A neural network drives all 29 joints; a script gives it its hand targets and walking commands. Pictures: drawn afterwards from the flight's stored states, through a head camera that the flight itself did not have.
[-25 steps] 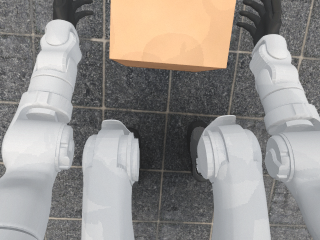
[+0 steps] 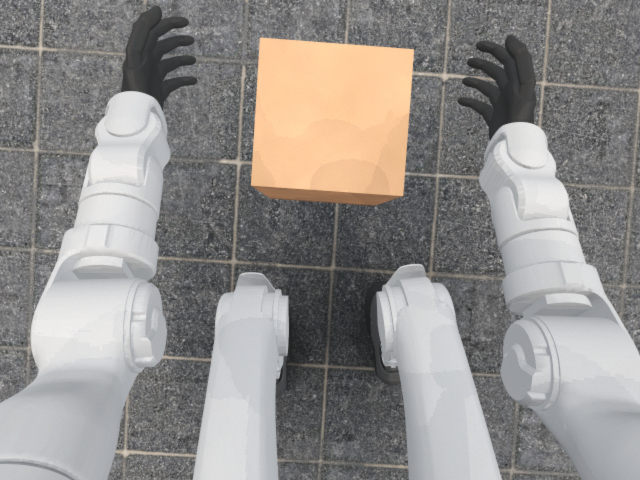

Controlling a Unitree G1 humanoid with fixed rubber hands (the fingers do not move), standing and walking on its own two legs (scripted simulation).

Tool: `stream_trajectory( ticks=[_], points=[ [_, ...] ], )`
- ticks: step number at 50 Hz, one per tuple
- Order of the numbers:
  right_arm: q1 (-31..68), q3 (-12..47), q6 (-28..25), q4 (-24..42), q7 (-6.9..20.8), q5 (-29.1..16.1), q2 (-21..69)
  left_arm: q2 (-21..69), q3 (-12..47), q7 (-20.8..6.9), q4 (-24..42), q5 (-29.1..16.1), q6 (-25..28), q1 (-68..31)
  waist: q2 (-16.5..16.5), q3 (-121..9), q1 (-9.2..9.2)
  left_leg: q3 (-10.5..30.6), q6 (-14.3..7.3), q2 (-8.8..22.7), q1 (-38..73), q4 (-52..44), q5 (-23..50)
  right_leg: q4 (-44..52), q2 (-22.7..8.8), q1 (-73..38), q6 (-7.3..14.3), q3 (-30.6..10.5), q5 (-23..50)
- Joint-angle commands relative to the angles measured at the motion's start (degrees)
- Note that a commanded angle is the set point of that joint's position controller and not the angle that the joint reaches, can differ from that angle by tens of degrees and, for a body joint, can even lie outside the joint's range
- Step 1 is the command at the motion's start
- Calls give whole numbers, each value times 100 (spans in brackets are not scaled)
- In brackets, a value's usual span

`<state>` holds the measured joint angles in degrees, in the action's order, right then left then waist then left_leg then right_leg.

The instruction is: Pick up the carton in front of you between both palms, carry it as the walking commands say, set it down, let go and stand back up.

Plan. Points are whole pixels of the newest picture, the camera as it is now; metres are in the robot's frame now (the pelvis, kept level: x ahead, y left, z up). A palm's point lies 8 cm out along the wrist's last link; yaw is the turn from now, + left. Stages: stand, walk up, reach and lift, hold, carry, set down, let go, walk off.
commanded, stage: set down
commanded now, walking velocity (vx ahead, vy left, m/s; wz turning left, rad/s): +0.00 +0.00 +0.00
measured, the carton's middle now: (328, 138) +0.51 -0.01 -0.36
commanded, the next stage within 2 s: let go in 0.48 s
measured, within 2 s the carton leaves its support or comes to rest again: neither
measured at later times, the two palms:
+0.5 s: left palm (41, 14) +0.51 +0.20 +0.04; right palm (628, 64) +0.47 -0.20 +0.04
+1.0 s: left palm out of the picture +0.38 +0.22 +0.15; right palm out of the picture +0.37 -0.23 +0.16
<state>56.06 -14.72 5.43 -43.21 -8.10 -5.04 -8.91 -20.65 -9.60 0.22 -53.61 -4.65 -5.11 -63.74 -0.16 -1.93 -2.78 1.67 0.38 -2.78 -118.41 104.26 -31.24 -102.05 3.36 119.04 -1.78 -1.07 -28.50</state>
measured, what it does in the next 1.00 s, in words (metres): rises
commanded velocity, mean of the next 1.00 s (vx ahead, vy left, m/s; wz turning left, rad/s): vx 0.00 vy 0.00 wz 0.00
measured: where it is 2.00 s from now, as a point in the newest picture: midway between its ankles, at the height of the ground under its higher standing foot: (330, 356)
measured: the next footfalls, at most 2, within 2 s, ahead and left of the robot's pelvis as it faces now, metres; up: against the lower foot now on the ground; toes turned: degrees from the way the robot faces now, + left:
none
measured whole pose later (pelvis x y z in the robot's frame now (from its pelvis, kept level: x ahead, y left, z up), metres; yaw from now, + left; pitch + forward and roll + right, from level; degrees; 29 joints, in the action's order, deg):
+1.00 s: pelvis +0.10 -0.01 +0.25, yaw +2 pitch +26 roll +0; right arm 7.8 -6.7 0.7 -30.8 3.0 0.4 -9.8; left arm -11.1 -8.6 -0.9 -33.9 2.2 -0.9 -12.1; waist 0.8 -4.8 -2.3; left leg 3.8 0.4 -2.2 -50.1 43.9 -19.3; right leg -43.3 1.9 50.8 0.2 -1.9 -18.0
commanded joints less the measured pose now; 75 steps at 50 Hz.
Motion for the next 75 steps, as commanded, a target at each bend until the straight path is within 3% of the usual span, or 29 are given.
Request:
stream_trajectory(
  ticks=[1,9,26,33,39,48,57,62,69,75],
  points=[
    [840,-101,-36,861,14,37,-554,-666,-95,-44,857,28,26,-1189,-413,-6095,-39,-408,74,-134,3557,-1369,1508,1141,158,-3511,-168,613,1525],
    [441,-164,64,1126,161,78,-472,-535,-217,-165,1157,201,-115,-828,-496,-6124,-31,-372,104,-160,4410,-2204,1911,1994,173,-3948,-180,615,1756],
    [-237,-356,-138,816,464,498,-261,-135,-535,-307,861,689,59,-40,-388,-5381,-39,-114,113,-88,5835,-4107,2523,3895,57,-5123,-167,422,2268],
    [-1720,-123,-188,1192,788,927,-405,337,-565,-42,1589,1078,35,1585,-350,-5685,44,-31,170,-79,7285,-4807,3305,4542,59,-6228,-57,403,2737],
    [-2886,264,-270,1700,1007,876,-575,443,-304,29,2463,886,179,2843,-131,-4759,9,-69,159,-62,7502,-5500,3098,5183,-31,-7670,39,234,3004],
    [-4792,732,-580,1709,1112,517,-490,512,26,-116,2476,667,537,4927,-76,-3235,72,-52,106,-17,8235,-6375,3145,6057,-164,-9217,39,-52,3608],
    [-6447,1003,-750,2161,1093,385,-662,427,281,-166,2779,553,744,6693,31,-2022,128,19,89,7,9750,-7448,3678,7064,-171,-10624,21,-138,4261],
    [-6779,1133,-679,2316,1144,375,-768,422,436,-230,3090,497,667,7315,-89,-1066,234,38,104,46,10647,-8007,3588,7675,-102,-10923,21,-82,3658],
    [-6693,1101,-238,2409,1221,460,-846,385,576,-379,3377,472,220,7453,-53,108,274,-62,80,83,10877,-8345,2559,8037,-83,-11226,82,44,2434],
    [-6706,1033,97,2401,1218,603,-859,367,590,-440,3473,499,-102,7390,82,537,219,-103,55,100,10998,-8343,2286,8056,-81,-11414,82,56,2204]
  ],
)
